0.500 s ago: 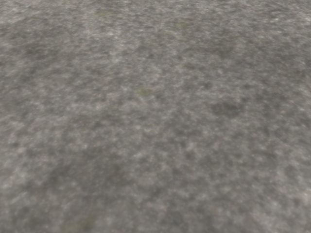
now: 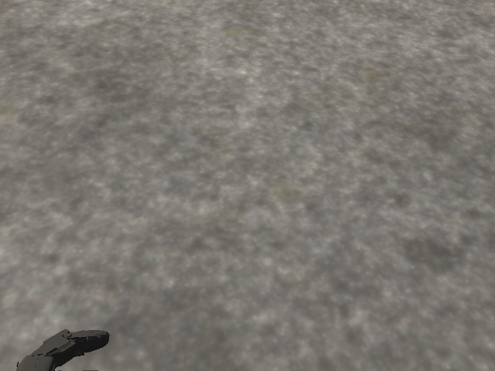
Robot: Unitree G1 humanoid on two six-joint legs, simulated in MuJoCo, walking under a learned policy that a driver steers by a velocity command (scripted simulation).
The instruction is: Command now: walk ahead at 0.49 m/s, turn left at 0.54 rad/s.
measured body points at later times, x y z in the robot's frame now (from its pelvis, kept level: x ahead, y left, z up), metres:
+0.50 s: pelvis +0.29 -0.03 +0.00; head +0.32 -0.03 +0.45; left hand +0.31 +0.26 -0.12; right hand +0.52 -0.27 -0.07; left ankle +0.45 +0.11 -0.71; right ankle +0.22 -0.13 -0.74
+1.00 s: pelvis +0.45 -0.03 +0.00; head +0.49 -0.05 +0.44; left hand +0.73 +0.14 -0.08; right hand +0.43 -0.34 -0.12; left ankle +0.46 +0.10 -0.74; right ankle +0.47 -0.16 -0.73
